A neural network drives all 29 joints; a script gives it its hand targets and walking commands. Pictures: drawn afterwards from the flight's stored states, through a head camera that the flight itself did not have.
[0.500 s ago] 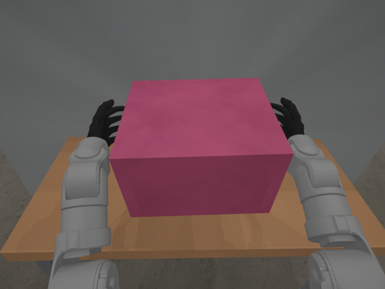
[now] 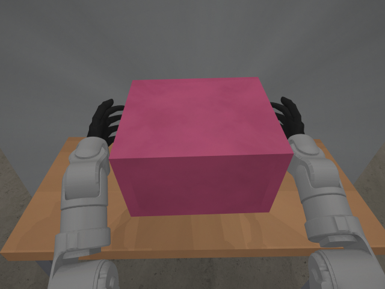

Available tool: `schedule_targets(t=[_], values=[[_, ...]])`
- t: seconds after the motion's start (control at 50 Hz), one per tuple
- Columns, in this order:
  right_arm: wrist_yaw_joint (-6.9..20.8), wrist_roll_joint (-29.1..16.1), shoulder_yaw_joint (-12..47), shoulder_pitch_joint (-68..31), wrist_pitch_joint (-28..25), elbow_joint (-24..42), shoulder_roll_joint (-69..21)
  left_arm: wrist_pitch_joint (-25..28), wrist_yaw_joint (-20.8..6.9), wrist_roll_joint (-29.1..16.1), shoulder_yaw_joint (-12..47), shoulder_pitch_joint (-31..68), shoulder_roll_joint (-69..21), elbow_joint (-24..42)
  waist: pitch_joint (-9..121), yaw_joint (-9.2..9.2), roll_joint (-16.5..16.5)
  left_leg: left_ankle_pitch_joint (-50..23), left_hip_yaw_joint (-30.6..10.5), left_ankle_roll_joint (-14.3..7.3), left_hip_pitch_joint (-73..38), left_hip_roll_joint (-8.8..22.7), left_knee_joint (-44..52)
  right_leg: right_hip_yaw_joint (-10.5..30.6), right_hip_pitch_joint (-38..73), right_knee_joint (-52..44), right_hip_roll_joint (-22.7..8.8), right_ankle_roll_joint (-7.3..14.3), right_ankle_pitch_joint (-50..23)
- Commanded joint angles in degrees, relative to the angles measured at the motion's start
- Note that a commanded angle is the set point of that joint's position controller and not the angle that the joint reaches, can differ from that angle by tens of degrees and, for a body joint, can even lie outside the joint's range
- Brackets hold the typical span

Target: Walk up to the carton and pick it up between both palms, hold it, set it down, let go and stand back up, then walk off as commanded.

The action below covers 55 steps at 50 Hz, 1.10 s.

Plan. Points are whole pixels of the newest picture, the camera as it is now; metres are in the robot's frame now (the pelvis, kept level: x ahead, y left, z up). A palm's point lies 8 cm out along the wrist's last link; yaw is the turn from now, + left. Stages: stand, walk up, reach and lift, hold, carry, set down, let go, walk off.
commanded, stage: hold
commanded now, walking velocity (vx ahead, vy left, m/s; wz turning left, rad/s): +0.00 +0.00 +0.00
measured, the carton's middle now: (197, 143) +0.40 -0.01 +0.15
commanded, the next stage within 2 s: set down in 0.74 s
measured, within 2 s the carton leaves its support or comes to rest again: neither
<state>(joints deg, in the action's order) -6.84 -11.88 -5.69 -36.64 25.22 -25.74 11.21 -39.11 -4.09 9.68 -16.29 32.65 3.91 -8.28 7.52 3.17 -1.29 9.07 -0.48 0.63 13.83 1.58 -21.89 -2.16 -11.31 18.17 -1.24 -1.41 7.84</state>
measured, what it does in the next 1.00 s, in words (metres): stands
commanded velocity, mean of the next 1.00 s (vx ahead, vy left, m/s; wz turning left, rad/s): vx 0.00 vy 0.00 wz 0.00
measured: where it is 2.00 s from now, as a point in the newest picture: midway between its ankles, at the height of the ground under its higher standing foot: outside the picture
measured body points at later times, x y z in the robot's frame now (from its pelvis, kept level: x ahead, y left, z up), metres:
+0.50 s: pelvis +0.00 +0.00 +0.00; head -0.04 +0.02 +0.45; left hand +0.38 +0.18 +0.19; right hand +0.38 -0.20 +0.19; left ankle +0.03 +0.12 -0.75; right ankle +0.02 -0.13 -0.75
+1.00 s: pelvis +0.00 +0.00 +0.00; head -0.05 +0.02 +0.45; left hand +0.38 +0.18 +0.21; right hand +0.38 -0.20 +0.21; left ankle +0.03 +0.12 -0.75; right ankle +0.02 -0.13 -0.75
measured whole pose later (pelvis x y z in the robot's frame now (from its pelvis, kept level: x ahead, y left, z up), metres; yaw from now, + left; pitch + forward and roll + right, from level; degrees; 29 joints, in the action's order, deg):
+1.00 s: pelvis +0.00 +0.00 +0.00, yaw +0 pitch +0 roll -1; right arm -5.1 -5.7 -7.2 -36.6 16.9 -28.2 9.5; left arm -30.8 -6.7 12.9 -17.8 34.2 3.7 -11.9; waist 7.5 3.2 -1.5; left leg 9.1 -0.5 0.6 13.0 1.6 -21.8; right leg -2.1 -10.5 18.2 -1.2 -1.4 7.8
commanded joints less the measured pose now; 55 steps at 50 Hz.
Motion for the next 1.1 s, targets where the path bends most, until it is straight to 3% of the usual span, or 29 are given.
schedule_targets(t=[0.0,0.04,0.1,0.14,0.16,0.22,0.24,0.3,0.36,0.4,0.42,0.44,0.46,0.48,0.52,0.54,0.56,0.58,0.6,0.64,0.72,0.76,0.78,0.84,0.92,0.96,1.0,1.02,1.08], values=[[9.74,-6.84,22.33,-40.73,-3.04,14.58,-33.39,2.99,-6.83,-5.64,22.74,34.26,-28.66,8.8,15.55,-3.37,0.35,-9.84,0.23,0.52,-12.12,-4.15,6.16,0.84,12.58,-4.47,4.68,1.86,-5.38],[9.36,-6.4,22.54,-46.16,-3.86,17.97,-34.44,2.87,-7.37,-6.5,20.82,34.26,-26.8,5.64,16.88,-4.62,-1.89,-7.7,1.21,-0.58,-10.1,-4.84,6.37,0.9,14.53,-4.95,4.03,1.1,-4.66],[9.1,-6.81,23.06,-41.97,-3.68,18.96,-33.94,3.6,-7.1,-8.09,24.84,35.39,-28.32,11.87,18.53,-1.61,1.13,-12.01,0.85,0.96,-12.15,-4.6,5.55,0.79,15.41,-3.77,4.17,1.0,-9.62],[8.99,-7.04,24.25,-41.84,-3.92,19.8,-34.28,3.86,-6.99,-8.14,24.89,34.39,-28.39,11.01,19.16,-2.7,-0.76,-12.3,0.78,0.47,-12.99,-4.91,5.5,0.44,16.09,-3.59,4.41,0.52,-10.16],[9.35,-8.0,24.33,-44.12,-4.4,21.47,-33.65,3.95,-6.46,-8.27,25.5,35.83,-29.43,11.74,21.15,-3.18,1.59,-15.32,0.06,1.23,-14.41,-4.22,4.93,0.3,14.61,-3.1,4.99,1.28,-10.51],[9.31,-6.84,22.77,-43.32,-3.85,18.28,-32.53,3.39,-6.79,-7.17,24.18,34.11,-28.98,8.28,15.66,-2.13,0.64,-10.91,0.71,1.0,-12.03,-4.24,5.91,0.26,12.54,-4.18,4.6,1.19,-6.47],[9.51,-6.68,23.14,-45.38,-4.08,19.33,-33.76,3.5,-6.85,-6.74,22.08,35.17,-27.57,7.07,15.39,-4.24,-1.66,-8.79,0.74,-0.1,-11.13,-4.81,6.35,0.49,12.47,-4.17,4.3,0.86,-5.03],[9.14,-6.59,22.76,-43.42,-4.22,19.71,-33.61,3.9,-6.7,-8.15,25.47,35.96,-30.32,10.8,18.51,-2.06,1.35,-12.51,0.23,1.33,-12.44,-4.2,5.45,0.22,14.5,-3.42,4.64,1.46,-8.06],[9.33,-7.94,24.02,-44.56,-4.11,18.3,-33.32,3.39,-6.48,-7.08,24.62,35.05,-29.57,9.12,17.58,-3.44,2.14,-11.46,0.63,1.32,-12.57,-4.71,5.66,0.63,13.43,-4.09,4.65,1.32,-6.53],[9.17,-7.29,23.91,-45.28,-4.24,21.91,-33.53,2.68,-6.87,-6.09,22.57,32.2,-28.36,7.55,18.21,-3.86,-1.25,-12.09,0.61,-0.2,-12.73,-4.49,5.53,0.6,15.51,-3.8,4.69,1.09,-9.2],[9.63,-6.85,22.61,-43.68,-3.54,16.67,-32.25,2.65,-6.96,-6.12,22.47,32.99,-28.62,6.62,14.67,-2.7,-0.27,-8.98,0.52,0.33,-11.32,-4.23,6.74,0.57,12.86,-4.62,4.44,1.44,-4.73],[9.42,-7.08,24.07,-44.72,-4.28,19.49,-33.95,2.96,-7.04,-6.62,21.87,32.87,-27.47,6.88,17.47,-4.01,-2.55,-9.63,1.26,-0.46,-11.85,-4.6,6.0,0.74,15.46,-4.39,4.4,1.11,-7.54],[9.24,-6.21,22.7,-43.33,-3.93,18.71,-33.31,3.36,-7.25,-7.3,23.15,34.74,-28.0,7.09,16.75,-2.64,-1.1,-10.05,0.7,0.36,-11.36,-4.37,5.93,0.32,14.43,-4.02,4.39,1.11,-7.29],[9.26,-6.63,22.92,-45.32,-3.94,17.31,-33.9,3.3,-6.96,-7.49,23.46,36.27,-27.81,8.04,16.72,-3.63,-0.1,-8.77,0.77,0.03,-10.24,-4.9,6.42,0.56,13.61,-4.35,4.37,1.28,-5.2],[8.96,-7.08,23.29,-44.29,-4.65,22.13,-32.87,3.47,-7.02,-8.32,25.09,32.96,-28.85,10.01,21.02,-2.75,-0.06,-14.06,0.57,0.77,-14.07,-4.65,4.69,0.4,14.94,-3.88,4.6,1.12,-10.43],[8.87,-8.32,25.24,-47.0,-5.11,24.73,-34.47,4.18,-6.66,-9.01,25.12,35.12,-28.38,10.16,22.81,-4.49,-0.57,-14.25,0.9,0.62,-13.42,-4.91,4.12,0.3,14.72,-3.24,4.94,0.83,-9.98],[9.05,-8.55,24.45,-44.78,-4.36,21.55,-33.65,4.03,-6.12,-8.98,27.39,36.07,-29.99,13.0,22.07,-2.38,2.18,-15.2,0.26,1.73,-14.48,-4.54,4.21,0.41,14.15,-3.43,5.1,1.04,-9.89],[8.94,-7.14,22.41,-43.78,-4.01,18.33,-32.97,3.64,-6.59,-6.84,23.94,34.15,-27.62,8.45,15.67,-3.12,1.56,-12.69,0.71,0.99,-13.44,-4.72,5.03,0.45,11.78,-4.36,4.63,0.87,-7.95],[8.93,-6.75,23.13,-41.96,-4.14,18.89,-33.55,3.65,-6.5,-8.39,26.08,35.6,-29.08,11.5,19.96,-1.66,3.11,-14.17,0.83,1.74,-13.24,-4.62,4.67,0.55,14.31,-3.89,4.25,1.15,-9.87],[9.05,-7.53,23.12,-43.93,-3.69,18.1,-32.69,3.06,-6.71,-6.9,22.17,33.38,-26.9,7.69,16.1,-3.87,-0.4,-7.96,0.72,-0.01,-10.8,-4.61,6.15,0.96,13.89,-4.63,4.49,0.89,-4.44],[9.3,-6.1,21.77,-43.09,-3.52,17.13,-32.95,2.83,-7.41,-6.03,22.82,33.92,-28.07,6.78,14.44,-2.58,0.31,-8.8,1.04,0.5,-12.25,-4.68,6.13,0.15,11.93,-4.77,4.45,0.91,-5.06],[8.52,-7.23,24.26,-38.23,-5.33,19.58,-34.67,5.12,-7.38,-8.15,23.36,31.74,-24.83,6.26,19.96,-0.91,-2.94,-14.62,2.16,-0.22,-13.48,-4.73,4.32,-0.19,19.71,-2.92,4.55,-1.24,-14.54],[8.71,-7.9,24.56,-37.05,-5.42,17.2,-34.78,5.65,-7.21,-7.76,24.35,33.45,-26.16,8.13,19.93,-0.88,-0.01,-17.14,1.46,0.69,-14.44,-4.5,4.15,-0.47,18.99,-2.6,4.86,-0.59,-14.34],[9.33,-6.36,23.13,-41.55,-9.88,21.31,-34.81,8.68,-7.07,-8.38,27.37,37.66,-28.08,12.8,25.16,-1.71,2.35,-18.91,2.22,2.03,-16.56,-5.05,2.4,-1.52,18.71,-1.37,5.17,-0.43,-15.19],[10.11,3.82,12.15,-40.17,-12.06,8.71,-32.79,11.12,-10.07,-2.53,15.34,35.24,-23.13,-4.9,9.96,-0.52,-3.32,3.22,3.35,-1.29,-9.24,-4.6,9.02,-1.72,11.59,-5.12,3.02,-0.42,4.71],[10.88,8.7,7.23,-38.81,-15.46,6.5,-32.75,12.82,-11.84,-0.58,14.57,36.26,-23.68,-6.07,7.45,0.97,-1.89,7.46,4.27,-1.24,-8.33,-4.3,10.09,-2.74,12.59,-5.08,2.61,-0.28,9.67],[11.33,10.39,6.91,-38.89,-19.04,6.12,-33.48,14.92,-12.48,1.31,14.03,35.54,-24.82,-7.62,7.51,-0.05,0.14,6.78,4.96,-1.2,-8.82,-4.11,10.53,-2.88,14.64,-5.01,1.9,-0.27,8.0],[10.81,11.37,6.95,-39.45,-19.78,6.31,-33.12,15.1,-12.92,1.72,13.37,35.2,-23.63,-8.98,7.0,0.22,-1.74,6.43,5.33,-1.69,-9.26,-4.2,10.5,-3.06,15.19,-5.46,2.09,-0.6,8.3],[10.17,10.31,10.89,-42.37,-24.62,11.02,-34.57,18.3,-12.01,-1.69,18.2,35.8,-26.03,-7.75,11.17,-0.26,-1.51,1.71,5.41,-1.05,-8.6,-3.93,9.67,-3.16,18.19,-4.43,2.0,-1.22,2.34]])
